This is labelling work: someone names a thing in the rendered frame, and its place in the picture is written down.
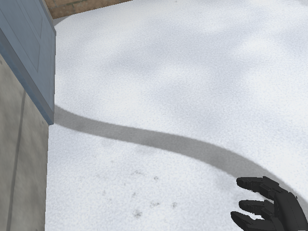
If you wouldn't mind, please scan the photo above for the right robot hand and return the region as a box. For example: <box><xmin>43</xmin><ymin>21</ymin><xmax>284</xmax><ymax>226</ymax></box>
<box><xmin>230</xmin><ymin>176</ymin><xmax>308</xmax><ymax>231</ymax></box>

